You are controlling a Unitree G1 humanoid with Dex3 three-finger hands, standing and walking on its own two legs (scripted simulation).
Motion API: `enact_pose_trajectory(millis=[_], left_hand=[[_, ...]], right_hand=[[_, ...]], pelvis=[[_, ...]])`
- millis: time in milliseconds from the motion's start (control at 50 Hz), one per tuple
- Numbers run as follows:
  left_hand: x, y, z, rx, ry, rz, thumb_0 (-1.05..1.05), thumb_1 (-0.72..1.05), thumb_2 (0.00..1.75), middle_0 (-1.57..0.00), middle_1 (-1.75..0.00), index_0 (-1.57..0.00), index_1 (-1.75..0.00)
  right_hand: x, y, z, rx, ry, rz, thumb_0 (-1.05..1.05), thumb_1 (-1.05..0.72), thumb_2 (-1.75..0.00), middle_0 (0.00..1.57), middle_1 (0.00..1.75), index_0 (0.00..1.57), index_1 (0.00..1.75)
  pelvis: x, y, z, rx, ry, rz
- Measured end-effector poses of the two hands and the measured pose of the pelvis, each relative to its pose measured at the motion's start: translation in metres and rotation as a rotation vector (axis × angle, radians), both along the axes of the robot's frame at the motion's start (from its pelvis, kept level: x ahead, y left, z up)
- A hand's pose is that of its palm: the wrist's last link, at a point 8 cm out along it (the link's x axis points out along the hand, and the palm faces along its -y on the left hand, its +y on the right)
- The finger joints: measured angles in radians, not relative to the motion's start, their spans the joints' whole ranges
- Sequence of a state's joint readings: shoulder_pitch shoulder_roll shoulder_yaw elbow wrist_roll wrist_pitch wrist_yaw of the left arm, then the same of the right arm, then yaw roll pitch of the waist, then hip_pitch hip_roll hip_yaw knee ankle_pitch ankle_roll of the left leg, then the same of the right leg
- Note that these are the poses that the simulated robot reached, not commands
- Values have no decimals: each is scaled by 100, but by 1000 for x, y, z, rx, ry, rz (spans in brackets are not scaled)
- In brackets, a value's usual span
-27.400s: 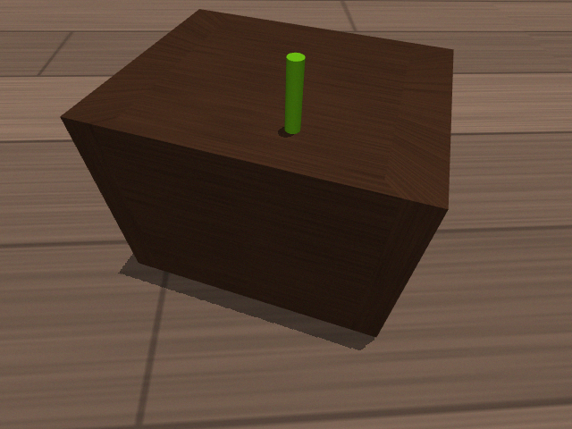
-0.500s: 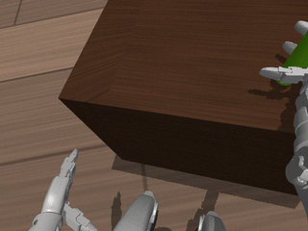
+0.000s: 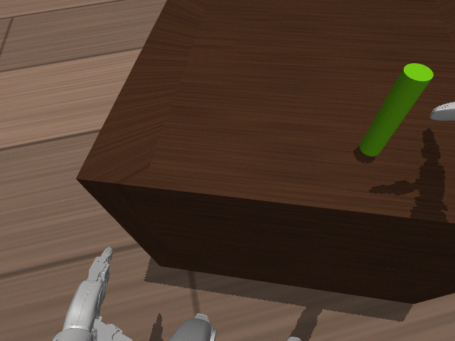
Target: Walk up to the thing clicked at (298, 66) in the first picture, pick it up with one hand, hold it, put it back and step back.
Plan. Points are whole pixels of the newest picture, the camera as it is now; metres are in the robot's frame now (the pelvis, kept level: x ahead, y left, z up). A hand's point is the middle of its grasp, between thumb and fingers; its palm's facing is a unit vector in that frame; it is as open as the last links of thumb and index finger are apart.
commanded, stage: rise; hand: right
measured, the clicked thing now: (390, 116) +0.53 -0.19 +0.08
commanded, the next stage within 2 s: sink last in 0.04 s
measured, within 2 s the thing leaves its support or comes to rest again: neither
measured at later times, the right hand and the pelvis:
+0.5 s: hand out of the picture +0.40 -0.35 +0.13, palm faces +0.41 +0.84 -0.35, open 17.6 cm; pelvis +0.03 -0.01 +0.03, yaw -1 degrees
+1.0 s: hand out of the picture +0.18 -0.25 +0.14, palm faces +0.40 +0.83 -0.38, open 17.6 cm; pelvis +0.01 +0.01 +0.03, yaw -3 degrees
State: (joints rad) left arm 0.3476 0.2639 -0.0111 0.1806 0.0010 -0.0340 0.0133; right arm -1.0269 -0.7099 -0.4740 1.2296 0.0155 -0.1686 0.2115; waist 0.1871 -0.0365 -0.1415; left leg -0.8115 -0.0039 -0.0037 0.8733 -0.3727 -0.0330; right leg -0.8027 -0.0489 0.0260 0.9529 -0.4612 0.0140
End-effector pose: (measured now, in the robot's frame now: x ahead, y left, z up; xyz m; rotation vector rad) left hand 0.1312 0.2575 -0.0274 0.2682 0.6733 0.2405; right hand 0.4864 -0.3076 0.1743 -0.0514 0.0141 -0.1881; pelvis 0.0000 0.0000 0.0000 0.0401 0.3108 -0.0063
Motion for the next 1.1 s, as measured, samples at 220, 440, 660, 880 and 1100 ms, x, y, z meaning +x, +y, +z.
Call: enact_pose_trajectory(millis=[220,440,660,880,1100], left_hand=[[4,-8,1,-73,78,-34,-1,-52,5,-6,-4,-6,-4],[28,-9,5,-76,80,-49,-2,-52,6,-6,-4,-5,-4],[46,-9,-2,-140,52,-2,-1,-52,6,-6,-5,-6,-5],[47,1,2,-105,14,-17,-1,-52,6,-6,-5,-5,-5],[39,12,8,-94,-83,-22,-1,-52,7,-6,-5,-5,-5]], right_hand=[[-42,-60,-13,-143,228,-223,-1,55,-4,7,5,7,6],[-100,-89,-17,-234,211,-332,-2,59,-5,6,5,6,5],[-209,-21,-33,-268,140,-196,-2,56,-5,6,5,6,5],[-310,13,-21,-308,104,-234,-2,58,-5,6,5,6,6],[-356,22,-21,-323,104,-281,-2,58,-6,6,6,6,6]], pelvis=[[7,-3,18,-13,-51,5],[22,-6,28,-8,-96,-4],[31,-6,33,-22,-197,-11],[23,8,32,-43,-246,-30],[6,17,28,-58,-270,-43]])
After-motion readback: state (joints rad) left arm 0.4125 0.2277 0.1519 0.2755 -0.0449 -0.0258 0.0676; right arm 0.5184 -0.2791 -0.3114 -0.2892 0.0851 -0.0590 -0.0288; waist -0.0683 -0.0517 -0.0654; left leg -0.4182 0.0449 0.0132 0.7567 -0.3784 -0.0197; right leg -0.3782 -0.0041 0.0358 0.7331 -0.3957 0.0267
